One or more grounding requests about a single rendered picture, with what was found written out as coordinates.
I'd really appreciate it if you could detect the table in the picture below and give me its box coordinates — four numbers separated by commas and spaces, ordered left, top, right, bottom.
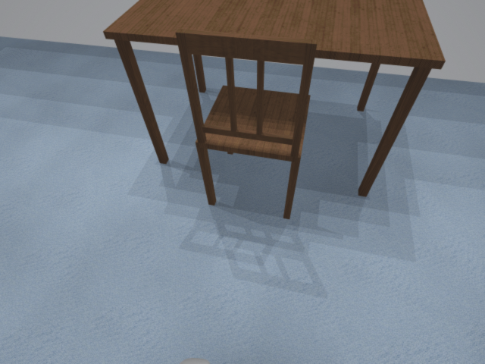
103, 0, 446, 197

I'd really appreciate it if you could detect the chair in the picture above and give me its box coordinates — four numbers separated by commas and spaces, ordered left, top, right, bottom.
176, 29, 318, 219

